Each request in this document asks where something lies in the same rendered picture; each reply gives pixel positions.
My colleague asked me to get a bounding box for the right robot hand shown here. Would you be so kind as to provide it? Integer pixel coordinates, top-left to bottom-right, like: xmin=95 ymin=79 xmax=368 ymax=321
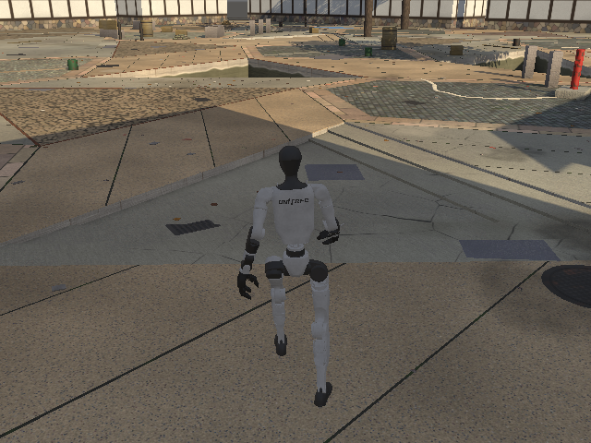
xmin=317 ymin=230 xmax=339 ymax=245

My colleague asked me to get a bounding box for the robot right upper arm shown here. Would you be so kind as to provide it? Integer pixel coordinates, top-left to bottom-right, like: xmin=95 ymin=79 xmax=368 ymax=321
xmin=311 ymin=184 xmax=338 ymax=232

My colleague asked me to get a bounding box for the left robot foot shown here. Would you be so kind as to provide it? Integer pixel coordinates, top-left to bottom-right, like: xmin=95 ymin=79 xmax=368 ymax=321
xmin=274 ymin=334 xmax=287 ymax=356

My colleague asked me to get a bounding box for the left robot forearm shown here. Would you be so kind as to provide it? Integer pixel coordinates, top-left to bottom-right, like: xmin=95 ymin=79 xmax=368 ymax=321
xmin=239 ymin=226 xmax=259 ymax=274

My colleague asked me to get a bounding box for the robot left upper arm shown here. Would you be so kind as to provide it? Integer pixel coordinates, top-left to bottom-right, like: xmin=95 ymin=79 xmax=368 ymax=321
xmin=250 ymin=186 xmax=273 ymax=240

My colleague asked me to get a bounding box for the humanoid robot head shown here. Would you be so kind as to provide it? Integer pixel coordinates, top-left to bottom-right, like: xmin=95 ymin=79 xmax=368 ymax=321
xmin=276 ymin=146 xmax=308 ymax=190

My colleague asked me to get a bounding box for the right robot forearm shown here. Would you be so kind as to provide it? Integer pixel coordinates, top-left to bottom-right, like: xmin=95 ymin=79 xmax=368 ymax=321
xmin=329 ymin=217 xmax=340 ymax=237

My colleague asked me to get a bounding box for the left robot hand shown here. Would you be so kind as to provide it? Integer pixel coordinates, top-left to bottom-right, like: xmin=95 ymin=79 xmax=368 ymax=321
xmin=237 ymin=271 xmax=259 ymax=300

